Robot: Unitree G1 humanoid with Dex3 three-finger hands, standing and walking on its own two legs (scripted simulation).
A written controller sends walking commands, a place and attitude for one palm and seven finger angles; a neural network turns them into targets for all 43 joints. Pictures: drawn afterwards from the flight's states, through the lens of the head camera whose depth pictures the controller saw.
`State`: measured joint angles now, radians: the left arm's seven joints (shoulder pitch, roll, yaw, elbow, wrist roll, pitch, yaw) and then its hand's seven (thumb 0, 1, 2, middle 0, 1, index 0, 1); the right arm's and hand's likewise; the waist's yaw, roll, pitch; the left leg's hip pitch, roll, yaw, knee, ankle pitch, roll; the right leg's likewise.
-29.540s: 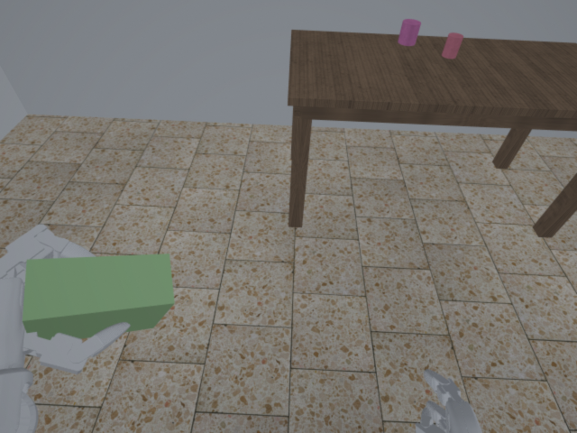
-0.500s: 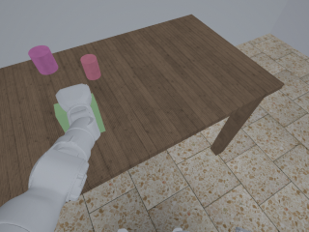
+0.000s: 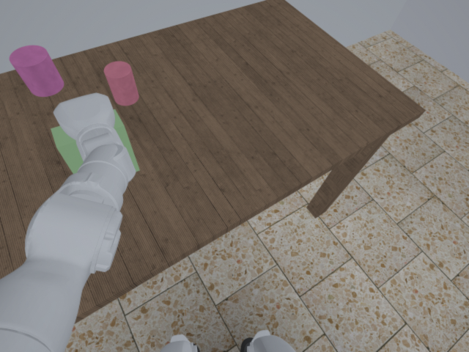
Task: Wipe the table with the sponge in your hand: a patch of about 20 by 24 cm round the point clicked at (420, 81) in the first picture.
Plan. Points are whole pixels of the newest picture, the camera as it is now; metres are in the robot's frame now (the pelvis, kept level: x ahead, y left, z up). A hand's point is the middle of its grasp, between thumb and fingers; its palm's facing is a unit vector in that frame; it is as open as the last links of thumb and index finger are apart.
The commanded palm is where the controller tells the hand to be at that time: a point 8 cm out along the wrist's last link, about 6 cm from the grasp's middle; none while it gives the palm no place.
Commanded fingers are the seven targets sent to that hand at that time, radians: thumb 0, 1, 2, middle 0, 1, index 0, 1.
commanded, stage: wipe back along the third lane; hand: left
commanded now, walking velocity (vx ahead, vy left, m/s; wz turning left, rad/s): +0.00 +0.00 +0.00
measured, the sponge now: (103, 158) +0.49 +0.22 -0.01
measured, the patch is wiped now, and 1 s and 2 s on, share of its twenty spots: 0.95 0.95 0.95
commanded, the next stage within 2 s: none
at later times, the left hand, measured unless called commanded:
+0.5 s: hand (99, 147) +0.48 +0.21 +0.03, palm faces -0.06 +0.00 -1.00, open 9.8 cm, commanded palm +0.43 +0.17 +0.06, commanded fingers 0.00 0.10 1.30 -1.20 -1.60 -1.20 -1.60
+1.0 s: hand (113, 176) +0.42 +0.18 +0.03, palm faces -0.06 -0.01 -1.00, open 9.8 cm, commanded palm +0.38 +0.14 +0.06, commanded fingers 0.00 0.10 1.30 -1.20 -1.60 -1.20 -1.60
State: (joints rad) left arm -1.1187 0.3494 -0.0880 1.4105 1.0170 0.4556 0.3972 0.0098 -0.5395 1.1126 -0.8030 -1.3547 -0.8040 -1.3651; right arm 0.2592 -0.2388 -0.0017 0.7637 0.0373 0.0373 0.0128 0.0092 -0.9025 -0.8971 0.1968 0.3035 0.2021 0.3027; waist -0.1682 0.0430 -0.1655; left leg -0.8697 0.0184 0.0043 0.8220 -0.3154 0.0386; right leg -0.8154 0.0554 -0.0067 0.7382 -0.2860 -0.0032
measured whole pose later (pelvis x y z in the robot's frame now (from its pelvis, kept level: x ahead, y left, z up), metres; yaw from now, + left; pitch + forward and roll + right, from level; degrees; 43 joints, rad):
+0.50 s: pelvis +0.04 +0.01 +0.02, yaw +0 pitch +17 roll -3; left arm -0.88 0.20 -0.23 1.20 0.95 0.49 0.46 -0.01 -0.48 1.10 -0.71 -1.45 -0.71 -1.46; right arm 0.23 -0.21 -0.03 0.78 0.05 0.11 0.05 0.01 -0.90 -0.90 0.20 0.30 0.20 0.30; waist -0.06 0.04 -0.19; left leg -0.70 0.01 0.01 0.73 -0.34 0.05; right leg -0.64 0.05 0.01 0.64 -0.30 0.00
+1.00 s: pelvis +0.04 -0.01 +0.03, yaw +3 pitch +10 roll -2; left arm -0.62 0.08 -0.37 0.94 0.97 0.57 0.42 -0.01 -0.46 1.10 -0.70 -1.46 -0.70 -1.47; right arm 0.07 -0.21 -0.02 0.72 0.06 0.23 0.05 0.01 -0.90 -0.90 0.19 0.30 0.20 0.30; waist 0.03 0.03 -0.17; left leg -0.50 -0.01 -0.02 0.64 -0.32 0.02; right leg -0.44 0.03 -0.03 0.58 -0.31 -0.02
